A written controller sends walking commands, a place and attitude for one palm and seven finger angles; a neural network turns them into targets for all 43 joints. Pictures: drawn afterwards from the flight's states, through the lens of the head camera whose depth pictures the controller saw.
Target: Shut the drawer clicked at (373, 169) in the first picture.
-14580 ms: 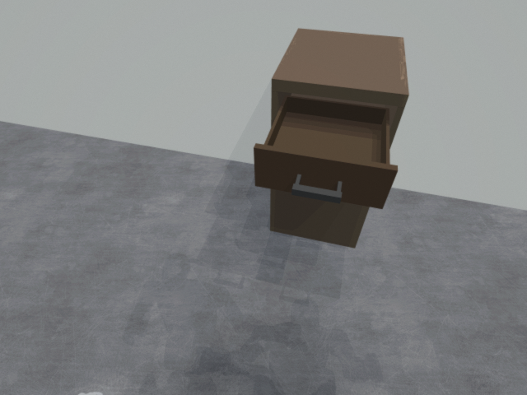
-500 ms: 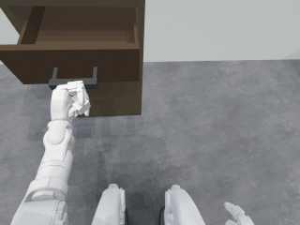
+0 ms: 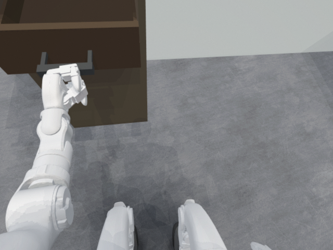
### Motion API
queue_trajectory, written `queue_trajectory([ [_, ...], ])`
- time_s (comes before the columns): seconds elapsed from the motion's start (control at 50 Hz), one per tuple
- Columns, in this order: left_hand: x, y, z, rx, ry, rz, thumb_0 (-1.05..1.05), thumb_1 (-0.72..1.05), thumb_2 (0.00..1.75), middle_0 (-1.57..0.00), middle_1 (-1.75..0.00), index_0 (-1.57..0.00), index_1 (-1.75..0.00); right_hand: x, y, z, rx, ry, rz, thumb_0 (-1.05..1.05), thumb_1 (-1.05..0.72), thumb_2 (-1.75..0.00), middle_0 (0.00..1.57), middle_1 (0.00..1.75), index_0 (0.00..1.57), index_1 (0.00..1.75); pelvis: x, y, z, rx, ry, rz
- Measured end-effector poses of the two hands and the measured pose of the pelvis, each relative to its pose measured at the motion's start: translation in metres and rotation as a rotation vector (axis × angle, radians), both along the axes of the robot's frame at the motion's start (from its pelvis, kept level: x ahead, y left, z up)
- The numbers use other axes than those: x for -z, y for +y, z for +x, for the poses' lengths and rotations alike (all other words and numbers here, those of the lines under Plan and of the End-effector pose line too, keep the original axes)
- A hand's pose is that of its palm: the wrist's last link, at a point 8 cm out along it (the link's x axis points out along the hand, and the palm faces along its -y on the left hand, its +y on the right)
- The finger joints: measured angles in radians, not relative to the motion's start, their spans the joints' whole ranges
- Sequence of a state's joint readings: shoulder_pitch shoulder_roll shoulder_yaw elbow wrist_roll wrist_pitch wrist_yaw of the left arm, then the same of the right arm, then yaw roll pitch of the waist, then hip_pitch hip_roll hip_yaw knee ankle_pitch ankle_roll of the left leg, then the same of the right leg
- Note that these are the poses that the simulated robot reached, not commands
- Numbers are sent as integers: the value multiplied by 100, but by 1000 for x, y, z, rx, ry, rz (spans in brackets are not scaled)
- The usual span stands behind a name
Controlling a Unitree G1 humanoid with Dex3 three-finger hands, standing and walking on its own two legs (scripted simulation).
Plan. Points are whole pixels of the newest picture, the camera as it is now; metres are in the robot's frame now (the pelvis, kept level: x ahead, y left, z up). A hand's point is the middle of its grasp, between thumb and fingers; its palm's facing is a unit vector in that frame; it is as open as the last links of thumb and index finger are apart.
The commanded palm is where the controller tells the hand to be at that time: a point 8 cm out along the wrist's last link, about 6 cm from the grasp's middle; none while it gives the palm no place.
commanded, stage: push the drawer shut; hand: left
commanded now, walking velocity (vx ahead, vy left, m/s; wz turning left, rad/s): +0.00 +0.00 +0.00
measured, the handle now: (67, 62) +0.56 +0.22 +0.03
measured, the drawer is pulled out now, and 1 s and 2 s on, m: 0.10 0.00 0.00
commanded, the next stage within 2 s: pull the fist back off the drawer in 1.30 s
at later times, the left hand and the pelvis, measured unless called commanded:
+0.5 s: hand (86, 71) +0.53 +0.17 +0.03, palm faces +0.09 -1.00 -0.05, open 3.4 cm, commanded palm +0.53 +0.20 +0.03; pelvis +0.00 +0.00 -0.01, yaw -1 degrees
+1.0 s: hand (84, 52) +0.59 +0.18 +0.03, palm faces +0.07 -1.00 -0.04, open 3.3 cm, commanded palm +0.59 +0.20 +0.03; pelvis +0.00 +0.00 -0.02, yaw -3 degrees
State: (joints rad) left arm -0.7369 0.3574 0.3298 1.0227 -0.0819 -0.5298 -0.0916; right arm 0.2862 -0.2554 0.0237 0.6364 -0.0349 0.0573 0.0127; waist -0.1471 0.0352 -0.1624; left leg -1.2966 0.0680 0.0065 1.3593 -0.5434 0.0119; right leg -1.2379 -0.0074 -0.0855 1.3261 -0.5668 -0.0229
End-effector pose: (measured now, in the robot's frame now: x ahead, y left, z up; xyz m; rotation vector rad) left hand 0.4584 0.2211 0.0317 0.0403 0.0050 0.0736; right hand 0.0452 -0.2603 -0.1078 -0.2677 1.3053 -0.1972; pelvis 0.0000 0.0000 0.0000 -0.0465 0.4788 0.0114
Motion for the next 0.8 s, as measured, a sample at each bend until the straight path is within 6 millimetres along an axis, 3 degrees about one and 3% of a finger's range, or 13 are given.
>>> queue_trajectory([
  [0.4, -2, -1, 37, -9, 5, 4, 5, 89, 93, -140, -160, -140, -160, 2, 0, -32, 32, 100, -5, 1, -90, -90, 20, 30, 20, 30, 6, -1, -2, 3, 32, -12],
  [0.8, -4, 1, 92, -13, 8, 4, 5, 90, 93, -140, -160, -140, -160, 3, 2, -70, 73, 202, -30, 0, -90, -90, 20, 30, 20, 30, 20, -1, -5, 11, 95, -35],
])
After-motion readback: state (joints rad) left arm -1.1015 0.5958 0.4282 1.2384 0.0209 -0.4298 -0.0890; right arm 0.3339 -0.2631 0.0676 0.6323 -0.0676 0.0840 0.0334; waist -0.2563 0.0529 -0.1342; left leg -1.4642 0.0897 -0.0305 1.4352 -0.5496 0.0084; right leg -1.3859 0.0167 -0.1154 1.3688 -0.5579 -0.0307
